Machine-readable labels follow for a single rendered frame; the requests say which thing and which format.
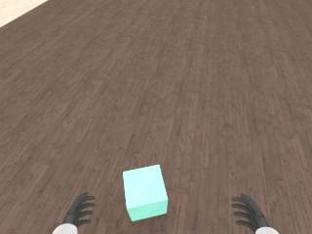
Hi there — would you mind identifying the left robot hand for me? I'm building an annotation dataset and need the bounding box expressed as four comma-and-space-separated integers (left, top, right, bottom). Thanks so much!
62, 192, 96, 228

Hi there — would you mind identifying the robot left forearm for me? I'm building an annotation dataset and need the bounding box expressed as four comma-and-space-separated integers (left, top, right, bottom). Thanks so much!
53, 223, 78, 234

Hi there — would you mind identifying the right robot hand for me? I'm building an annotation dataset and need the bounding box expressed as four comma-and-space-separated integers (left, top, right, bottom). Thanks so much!
231, 194, 270, 234

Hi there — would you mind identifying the carton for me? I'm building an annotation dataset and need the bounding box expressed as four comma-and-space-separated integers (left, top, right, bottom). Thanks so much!
123, 165, 168, 221

